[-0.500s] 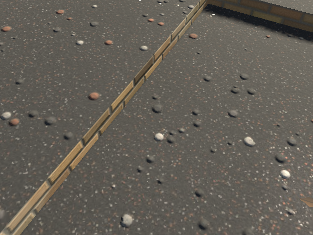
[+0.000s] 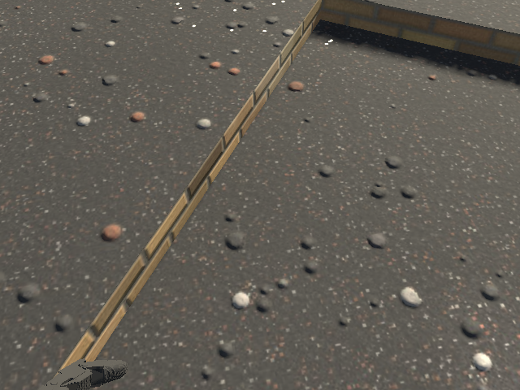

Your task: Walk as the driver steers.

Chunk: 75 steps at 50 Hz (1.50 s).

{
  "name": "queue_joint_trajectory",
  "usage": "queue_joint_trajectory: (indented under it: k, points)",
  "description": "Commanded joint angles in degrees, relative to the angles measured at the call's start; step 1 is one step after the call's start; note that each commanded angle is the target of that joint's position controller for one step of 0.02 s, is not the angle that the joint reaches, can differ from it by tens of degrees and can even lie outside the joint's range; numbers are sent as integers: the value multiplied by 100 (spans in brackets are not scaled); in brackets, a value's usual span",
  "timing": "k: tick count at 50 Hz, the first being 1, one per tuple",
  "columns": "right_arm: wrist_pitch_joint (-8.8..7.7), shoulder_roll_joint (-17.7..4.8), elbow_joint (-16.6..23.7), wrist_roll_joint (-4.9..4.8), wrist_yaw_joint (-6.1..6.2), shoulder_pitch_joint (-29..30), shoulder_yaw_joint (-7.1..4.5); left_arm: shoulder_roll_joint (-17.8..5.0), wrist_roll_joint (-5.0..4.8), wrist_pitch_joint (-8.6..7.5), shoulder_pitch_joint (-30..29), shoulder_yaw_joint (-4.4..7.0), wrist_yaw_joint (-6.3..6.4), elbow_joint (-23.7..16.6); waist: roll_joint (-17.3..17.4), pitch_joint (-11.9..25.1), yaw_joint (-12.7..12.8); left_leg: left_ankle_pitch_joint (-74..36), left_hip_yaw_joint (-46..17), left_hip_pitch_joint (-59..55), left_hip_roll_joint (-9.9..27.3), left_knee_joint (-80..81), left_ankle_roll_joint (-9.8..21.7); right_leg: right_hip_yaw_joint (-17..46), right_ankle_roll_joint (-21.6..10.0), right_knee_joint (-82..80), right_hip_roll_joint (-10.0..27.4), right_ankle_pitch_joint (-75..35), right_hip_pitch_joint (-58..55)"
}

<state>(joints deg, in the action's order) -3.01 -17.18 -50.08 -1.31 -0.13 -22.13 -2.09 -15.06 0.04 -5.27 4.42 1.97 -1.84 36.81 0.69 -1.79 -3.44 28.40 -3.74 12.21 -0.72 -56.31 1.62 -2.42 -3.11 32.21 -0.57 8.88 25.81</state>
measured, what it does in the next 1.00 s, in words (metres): walks ahead, turning left: left foot, then right foot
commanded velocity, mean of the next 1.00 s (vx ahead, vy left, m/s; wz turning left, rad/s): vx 0.50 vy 0.00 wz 0.43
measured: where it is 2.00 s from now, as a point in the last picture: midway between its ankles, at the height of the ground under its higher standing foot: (122, 189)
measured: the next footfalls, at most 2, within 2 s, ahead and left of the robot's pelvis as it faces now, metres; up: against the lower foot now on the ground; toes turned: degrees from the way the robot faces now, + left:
left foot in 0.46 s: +0.39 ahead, +0.17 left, +0.00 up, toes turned +17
right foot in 0.96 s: +0.68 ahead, +0.08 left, +0.00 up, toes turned +26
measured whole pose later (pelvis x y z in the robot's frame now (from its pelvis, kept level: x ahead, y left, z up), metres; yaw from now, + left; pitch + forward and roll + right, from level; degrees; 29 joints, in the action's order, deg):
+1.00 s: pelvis +0.53 +0.11 +0.00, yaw +28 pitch +0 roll +1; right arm -2.6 -16.6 -49.6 0.8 0.1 -21.3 -3.2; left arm -14.9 2.5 -4.3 7.7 0.9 -0.3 41.7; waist 0.3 -1.8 -2.5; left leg 24.4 -7.4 7.5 -6.6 -42.5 3.6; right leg -2.2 -2.6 31.4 0.0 8.6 22.7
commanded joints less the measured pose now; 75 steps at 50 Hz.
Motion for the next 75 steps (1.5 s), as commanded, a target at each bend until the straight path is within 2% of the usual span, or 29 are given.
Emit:
queue_joint_trajectory:
  k: [1,2,6,15,19,22,23,24,25,26,28,30,33,38,43,45,47,48,49,50,51,53,59,63,66,69,71,72,75]
  points:
    - [-203,-786,606,-101,2,450,-177,-758,7,-11,1260,264,70,71,-416,756,744,-667,-271,2908,537,-1487,19,2422,-932,-1618,1869,220,-3002]
    - [-156,-714,603,-28,11,505,-202,-617,33,-40,1013,232,55,89,-420,456,579,-971,-261,2725,675,-1209,-34,1957,-880,-1830,1667,-142,-2465]
    - [102,-350,542,-36,27,273,-196,-588,76,-200,735,269,59,293,-516,162,229,-1544,-281,2321,839,-896,-209,868,-866,-2405,1479,-985,-1643]
    - [48,-110,1103,22,-195,1753,-97,-979,26,-49,1147,384,228,752,-205,-301,719,-3230,233,2685,725,1552,-136,-485,-657,-2522,1459,-1580,-2401]
    - [53,-194,1437,25,-317,2104,-121,-1159,-82,152,1286,455,259,887,-282,-316,732,-2480,578,2761,537,1982,138,-727,-518,-1951,1683,-2691,-3222]
    - [106,-570,1377,2,-326,1237,-334,-1382,-131,288,1091,519,334,821,-543,366,119,-1700,1039,1343,-84,2032,520,-963,-295,-344,1609,-5178,-3272]
    - [129,-461,936,597,-199,241,-301,-1096,248,270,1386,361,254,974,-421,769,-162,-1488,1202,310,-538,2658,719,-1255,-172,1051,1359,-4578,-3036]
    - [141,-945,769,695,-114,-575,-484,-820,285,226,1660,275,246,895,78,1343,-434,-1155,43,-1358,223,2660,1045,-1237,11,2785,1213,-2636,-1660]
    - [177,-1802,889,505,-89,-283,-680,-232,227,177,1815,141,112,470,1621,1825,49,-1457,-3276,-2888,1848,3263,2038,-772,396,4735,-51,2493,861]
    - [201,-1594,961,301,-112,-379,-659,-733,277,135,1043,208,103,414,410,1864,-388,-1710,-3845,-2896,1859,3816,2035,434,357,5012,13,2194,1483]
    - [205,-1030,827,220,-78,155,-500,-687,166,31,781,141,93,338,-71,599,-1,-2600,-2365,-1565,1536,3883,1671,460,272,4107,568,1139,1439]
    - [157,-678,828,141,-55,520,-371,-722,307,173,940,132,120,383,46,369,356,-3520,-1652,-650,1105,4048,1438,482,401,3483,709,1037,679]
    - [45,-801,738,158,-69,455,-378,-590,320,357,1096,84,87,407,88,431,491,-3964,-1263,-189,866,4193,1479,360,568,2922,652,996,318]
    - [26,-813,549,196,-67,101,-386,-458,264,330,166,8,53,142,336,23,122,-2851,-1175,-208,647,4486,1280,272,656,1385,602,-152,629]
    - [-26,-782,357,263,-41,-192,-345,-455,195,205,-206,-11,48,30,356,54,-69,-3734,-1173,-643,822,4094,980,157,437,337,345,-453,106]
    - [-30,-848,335,269,13,-94,-351,-583,192,149,45,39,86,67,374,58,86,-4071,-1338,-786,953,3804,832,171,271,11,244,-148,-273]
    - [-44,-790,324,236,31,105,-305,-693,231,45,1031,117,167,392,93,431,613,-4923,-1064,-721,586,2608,614,68,61,-715,62,-152,-1529]
    - [-82,-504,453,213,23,179,-200,-1034,315,-22,1791,197,245,480,-425,1042,959,-4158,-734,-173,234,1273,425,1066,-214,-975,994,139,-2595]
    - [-90,-130,554,70,35,-443,-115,-1743,315,42,2159,378,248,569,-1779,1405,784,-1189,-10,1425,-735,-300,186,3328,-910,-1516,2242,337,-3722]
    - [-23,-470,376,259,67,-487,-165,-1412,174,156,2020,351,193,687,-1325,1134,633,79,-155,2071,-602,-1174,203,4076,-1059,-1765,2347,893,-3428]
    - [8,-518,352,335,35,-182,-181,-978,130,187,1550,241,146,554,-544,506,522,-294,-336,2203,-325,-1467,240,3395,-1016,-1789,2125,1327,-2800]
    - [26,-383,451,321,-53,312,-135,-548,141,163,1093,105,142,557,-433,-8,394,-840,-166,2122,50,-1106,216,2240,-782,-2113,1601,787,-2047]
    - [174,-101,481,415,-143,615,-27,-571,126,-42,1691,84,110,1052,-722,241,350,-1180,431,2394,133,-1585,-74,1116,-951,-2110,1268,-1794,-2226]
    - [218,97,1006,359,20,1860,11,-552,161,13,2714,95,156,1563,-511,-200,662,-102,414,5486,323,-4730,98,1750,-1459,-2314,1809,-306,-3339]
    - [197,526,1504,278,141,2682,205,-425,276,-38,3100,38,205,1871,-369,-425,670,658,339,7306,362,-6361,358,1707,-1251,-2203,1896,370,-3605]
    - [188,847,2169,249,144,3464,504,-282,172,-65,3010,-64,226,2171,-124,-696,411,623,678,7207,517,-5346,479,1011,-724,-2661,1467,868,-2511]
    - [259,647,2314,289,9,3256,536,-385,44,0,2729,-82,351,2151,-36,-574,266,-136,1066,5333,662,-3382,416,523,-787,-3559,1231,-403,-1543]
    - [293,756,2281,281,-36,3201,562,-360,-47,16,2563,-90,361,2116,-141,-406,261,-710,1013,4155,676,-2509,488,301,-736,-3755,1230,-1387,-1285]
    - [345,581,1719,231,-4,1836,401,-956,-102,4,2423,39,266,1985,-957,900,-183,-467,1634,1691,-192,-1640,692,-232,-685,-2015,1373,-7700,-2103]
